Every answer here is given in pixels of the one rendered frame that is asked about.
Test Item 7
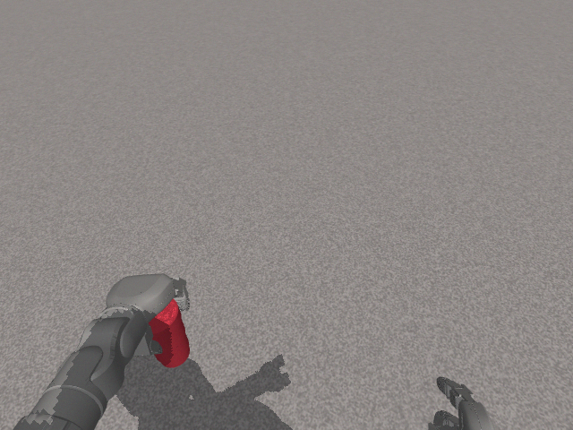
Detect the cup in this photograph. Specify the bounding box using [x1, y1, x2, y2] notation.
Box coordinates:
[149, 299, 190, 368]

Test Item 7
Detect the right robot hand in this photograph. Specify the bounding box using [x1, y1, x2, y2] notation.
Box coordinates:
[428, 377, 495, 430]

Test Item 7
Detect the left robot hand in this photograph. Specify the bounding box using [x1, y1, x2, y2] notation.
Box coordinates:
[106, 274, 190, 357]

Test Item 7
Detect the left robot arm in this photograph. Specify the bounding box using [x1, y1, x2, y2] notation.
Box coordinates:
[13, 304, 147, 430]

